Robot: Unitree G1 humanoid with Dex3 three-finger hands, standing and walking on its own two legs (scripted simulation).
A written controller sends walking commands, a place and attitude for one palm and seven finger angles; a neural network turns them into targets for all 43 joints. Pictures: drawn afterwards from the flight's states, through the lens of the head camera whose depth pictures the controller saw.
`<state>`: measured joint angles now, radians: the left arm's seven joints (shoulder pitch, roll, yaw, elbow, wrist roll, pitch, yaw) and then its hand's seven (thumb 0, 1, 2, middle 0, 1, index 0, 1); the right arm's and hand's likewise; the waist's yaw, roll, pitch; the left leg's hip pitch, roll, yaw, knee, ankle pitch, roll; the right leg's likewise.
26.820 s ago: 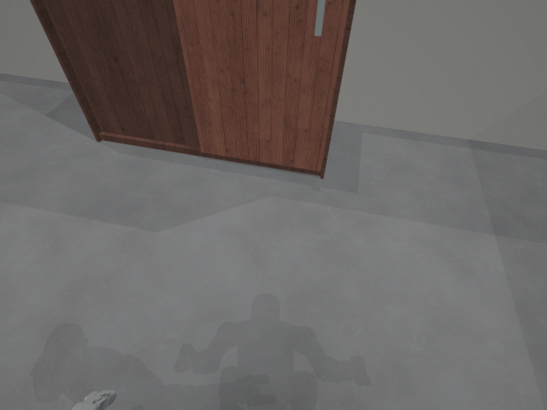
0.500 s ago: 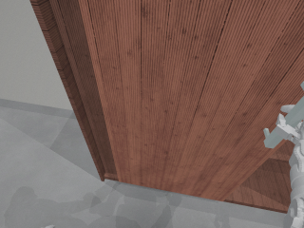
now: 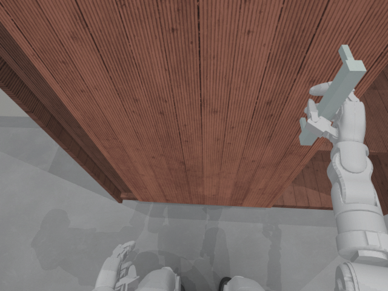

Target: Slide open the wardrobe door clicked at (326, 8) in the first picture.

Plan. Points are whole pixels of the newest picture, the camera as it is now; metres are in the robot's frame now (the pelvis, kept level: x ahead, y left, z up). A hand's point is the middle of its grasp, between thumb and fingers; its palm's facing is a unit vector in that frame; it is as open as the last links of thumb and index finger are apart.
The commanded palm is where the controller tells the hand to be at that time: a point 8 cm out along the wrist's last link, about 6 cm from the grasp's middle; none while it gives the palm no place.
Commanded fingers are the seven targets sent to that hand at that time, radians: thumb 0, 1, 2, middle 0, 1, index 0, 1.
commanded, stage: stop walking and hold the door there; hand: right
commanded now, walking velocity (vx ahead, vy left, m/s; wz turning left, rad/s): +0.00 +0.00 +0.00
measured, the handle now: (322, 101) +0.45 -0.24 +0.10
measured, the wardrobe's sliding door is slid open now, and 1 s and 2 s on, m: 0.54 0.54 0.54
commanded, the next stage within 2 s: loosen the grip on the handle in 0.48 s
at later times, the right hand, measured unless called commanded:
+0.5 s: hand (312, 119) +0.42 -0.22 +0.09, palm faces +0.32 +0.93 -0.17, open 5.5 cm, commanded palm +0.38 -0.25 +0.08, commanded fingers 0.00 -0.90 -0.90 0.45 1.40 0.45 1.40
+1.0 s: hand (314, 115) +0.42 -0.22 +0.09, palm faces +0.34 +0.92 -0.19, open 12.2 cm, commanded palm +0.38 -0.26 +0.10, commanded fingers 0.00 0.55 -0.20 0.29 1.20 0.29 1.20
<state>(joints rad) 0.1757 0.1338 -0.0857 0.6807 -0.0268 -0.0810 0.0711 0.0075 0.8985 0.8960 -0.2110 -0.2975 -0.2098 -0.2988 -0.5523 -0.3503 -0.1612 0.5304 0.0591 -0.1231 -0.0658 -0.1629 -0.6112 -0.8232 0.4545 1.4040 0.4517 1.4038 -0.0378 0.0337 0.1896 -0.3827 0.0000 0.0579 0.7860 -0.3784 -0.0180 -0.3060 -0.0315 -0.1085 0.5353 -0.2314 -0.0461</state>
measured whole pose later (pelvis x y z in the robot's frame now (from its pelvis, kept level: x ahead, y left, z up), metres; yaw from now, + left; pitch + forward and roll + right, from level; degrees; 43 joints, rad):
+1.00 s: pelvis +0.00 +0.03 -0.01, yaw -1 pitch +5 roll +1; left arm 0.35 0.27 0.03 0.74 -0.02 -0.08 0.01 0.01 0.90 0.90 -0.21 -0.30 -0.21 -0.30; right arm -0.60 -0.39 -0.32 0.81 0.00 -0.11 -0.08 -0.01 0.36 -0.29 0.40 1.34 0.45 1.38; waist 0.06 -0.01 -0.01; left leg -0.39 -0.01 0.09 0.62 -0.31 0.04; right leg -0.46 -0.06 -0.07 0.63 -0.25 -0.01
